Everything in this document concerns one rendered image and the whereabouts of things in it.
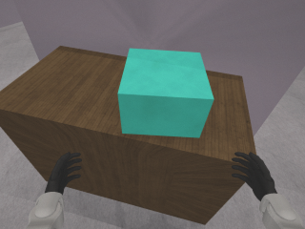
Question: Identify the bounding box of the right robot forearm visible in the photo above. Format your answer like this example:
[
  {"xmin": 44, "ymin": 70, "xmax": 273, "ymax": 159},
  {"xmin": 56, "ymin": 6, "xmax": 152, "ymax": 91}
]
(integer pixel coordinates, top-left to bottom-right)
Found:
[{"xmin": 259, "ymin": 193, "xmax": 305, "ymax": 229}]

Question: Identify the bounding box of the pedestal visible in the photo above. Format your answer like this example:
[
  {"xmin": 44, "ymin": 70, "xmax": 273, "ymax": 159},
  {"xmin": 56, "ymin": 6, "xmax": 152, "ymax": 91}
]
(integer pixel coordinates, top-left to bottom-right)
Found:
[{"xmin": 0, "ymin": 46, "xmax": 256, "ymax": 225}]

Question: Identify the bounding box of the carton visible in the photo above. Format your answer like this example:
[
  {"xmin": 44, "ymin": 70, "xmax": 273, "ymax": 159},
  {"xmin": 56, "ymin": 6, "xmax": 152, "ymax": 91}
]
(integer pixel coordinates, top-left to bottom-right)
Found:
[{"xmin": 117, "ymin": 48, "xmax": 214, "ymax": 138}]

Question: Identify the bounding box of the left robot hand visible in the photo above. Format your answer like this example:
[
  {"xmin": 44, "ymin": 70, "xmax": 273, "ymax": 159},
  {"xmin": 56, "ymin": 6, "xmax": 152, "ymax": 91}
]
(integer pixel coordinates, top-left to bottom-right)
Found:
[{"xmin": 45, "ymin": 152, "xmax": 82, "ymax": 195}]

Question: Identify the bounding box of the right robot hand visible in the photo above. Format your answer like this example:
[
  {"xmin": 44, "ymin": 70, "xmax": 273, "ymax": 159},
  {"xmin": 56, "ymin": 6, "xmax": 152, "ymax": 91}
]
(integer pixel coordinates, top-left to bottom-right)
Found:
[{"xmin": 232, "ymin": 152, "xmax": 277, "ymax": 201}]

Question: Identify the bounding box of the left robot forearm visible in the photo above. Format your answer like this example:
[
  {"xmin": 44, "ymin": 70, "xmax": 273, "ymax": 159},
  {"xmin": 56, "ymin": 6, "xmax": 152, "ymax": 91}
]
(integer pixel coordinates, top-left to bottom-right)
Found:
[{"xmin": 25, "ymin": 192, "xmax": 65, "ymax": 229}]

